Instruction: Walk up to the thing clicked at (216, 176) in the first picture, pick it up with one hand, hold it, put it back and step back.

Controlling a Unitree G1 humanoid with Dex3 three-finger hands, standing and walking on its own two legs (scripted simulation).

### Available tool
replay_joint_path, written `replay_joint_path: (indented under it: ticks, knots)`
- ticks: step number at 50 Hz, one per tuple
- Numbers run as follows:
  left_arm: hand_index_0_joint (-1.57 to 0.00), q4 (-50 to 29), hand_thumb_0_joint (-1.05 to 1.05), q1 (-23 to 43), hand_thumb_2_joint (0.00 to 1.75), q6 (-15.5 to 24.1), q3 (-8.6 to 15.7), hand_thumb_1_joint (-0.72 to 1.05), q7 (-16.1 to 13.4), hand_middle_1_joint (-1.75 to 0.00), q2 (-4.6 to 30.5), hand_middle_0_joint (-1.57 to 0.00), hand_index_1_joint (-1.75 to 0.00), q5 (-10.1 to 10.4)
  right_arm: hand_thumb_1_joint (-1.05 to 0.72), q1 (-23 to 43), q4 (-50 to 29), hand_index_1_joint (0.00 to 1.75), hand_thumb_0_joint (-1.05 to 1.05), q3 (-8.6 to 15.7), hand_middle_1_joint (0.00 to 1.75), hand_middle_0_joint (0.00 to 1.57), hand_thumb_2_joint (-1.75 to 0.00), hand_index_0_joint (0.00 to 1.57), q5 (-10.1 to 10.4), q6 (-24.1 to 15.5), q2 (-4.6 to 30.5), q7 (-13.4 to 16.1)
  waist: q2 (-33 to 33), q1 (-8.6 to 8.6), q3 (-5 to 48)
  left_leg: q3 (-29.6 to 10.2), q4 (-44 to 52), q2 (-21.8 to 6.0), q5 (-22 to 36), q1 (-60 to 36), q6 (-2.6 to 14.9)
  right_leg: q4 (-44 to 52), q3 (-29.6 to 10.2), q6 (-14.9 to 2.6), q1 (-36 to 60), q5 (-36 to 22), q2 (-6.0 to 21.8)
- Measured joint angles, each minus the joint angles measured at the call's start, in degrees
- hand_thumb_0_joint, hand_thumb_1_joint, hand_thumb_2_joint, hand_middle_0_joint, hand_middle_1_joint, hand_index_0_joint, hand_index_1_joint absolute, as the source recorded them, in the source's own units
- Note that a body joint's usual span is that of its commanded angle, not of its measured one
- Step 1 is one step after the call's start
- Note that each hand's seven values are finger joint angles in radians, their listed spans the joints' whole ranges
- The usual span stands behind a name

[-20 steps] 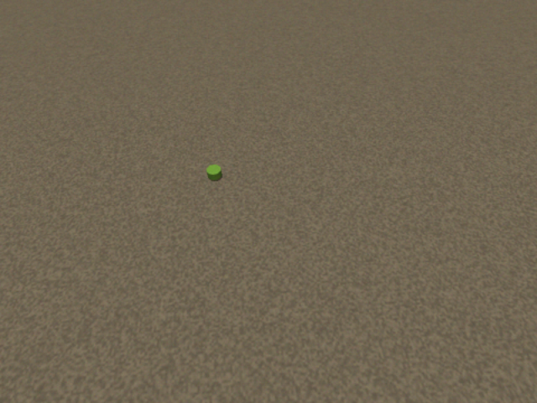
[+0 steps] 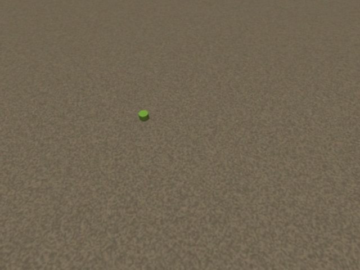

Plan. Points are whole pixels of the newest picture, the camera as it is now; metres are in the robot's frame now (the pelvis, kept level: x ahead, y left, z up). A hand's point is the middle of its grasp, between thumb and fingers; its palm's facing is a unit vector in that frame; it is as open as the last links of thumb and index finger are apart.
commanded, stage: stand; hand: left
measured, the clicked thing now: (143, 115) +1.31 +0.32 -0.76
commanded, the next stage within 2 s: walk up in 0.72 s
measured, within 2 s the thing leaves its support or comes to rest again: neither
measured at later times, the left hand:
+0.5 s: hand out of the picture +0.08 +0.25 -0.16, palm faces -0.03 -0.94 -0.34, open 7.4 cm
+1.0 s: hand out of the picture +0.06 +0.32 -0.16, palm faces +0.07 -0.93 -0.37, open 7.4 cm
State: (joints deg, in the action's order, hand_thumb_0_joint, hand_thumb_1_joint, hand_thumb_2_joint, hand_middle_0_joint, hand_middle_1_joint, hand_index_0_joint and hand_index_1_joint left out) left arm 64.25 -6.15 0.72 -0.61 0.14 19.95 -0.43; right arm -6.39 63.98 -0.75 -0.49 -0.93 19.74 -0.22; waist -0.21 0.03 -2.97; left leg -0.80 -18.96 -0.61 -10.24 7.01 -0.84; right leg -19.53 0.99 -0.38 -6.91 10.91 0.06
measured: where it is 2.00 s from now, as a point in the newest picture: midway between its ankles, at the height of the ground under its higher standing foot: (173, 222)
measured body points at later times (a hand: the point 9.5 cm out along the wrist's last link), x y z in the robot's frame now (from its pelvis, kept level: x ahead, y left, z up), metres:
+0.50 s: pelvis +0.00 +0.00 +0.00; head +0.02 +0.00 +0.45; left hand +0.08 +0.30 -0.13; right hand +0.08 -0.30 -0.13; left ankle +0.00 +0.13 -0.75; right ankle +0.00 -0.11 -0.75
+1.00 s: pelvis +0.05 +0.03 -0.01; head +0.06 +0.05 +0.44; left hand +0.06 +0.37 -0.13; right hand +0.15 -0.30 -0.12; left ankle +0.11 +0.17 -0.73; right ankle +0.00 -0.11 -0.75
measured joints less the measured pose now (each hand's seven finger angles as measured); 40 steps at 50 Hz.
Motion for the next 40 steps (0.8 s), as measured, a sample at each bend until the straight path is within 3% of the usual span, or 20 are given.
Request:
replay_joint_path:
  ticks: [36, 40]
  knots:
    - [-0.21, -0.12, 0.01, -0.44, 0.90, 0.11, -0.10, 0.90, -0.18, -0.30, 0.19, -0.20, -0.30, -0.06, -0.90, -0.22, 0.17, 0.30, 0.01, 0.22, 0.30, 0.20, -0.90, 0.20, -0.06, 0.14, 0.00, -0.05, -0.02, -0.06, 0.33, -0.09, 0.95, -0.10, 0.06, -0.86, -0.06, 1.28, 0.10, -0.01, 1.04, -0.22, -0.10]
    - [-0.21, -2.97, 0.01, -2.74, 0.90, 0.87, 2.31, 0.90, 2.05, -0.30, 0.80, -0.20, -0.30, -1.07, -0.90, -3.20, -2.53, 0.30, 0.01, 2.35, 0.30, 0.20, -0.90, 0.20, -1.06, -0.16, 0.80, -2.11, 0.17, 0.07, 1.80, -0.84, -7.61, 0.24, -11.10, 2.79, 2.85, -5.71, 0.59, -1.77, -1.70, 9.54, -0.16]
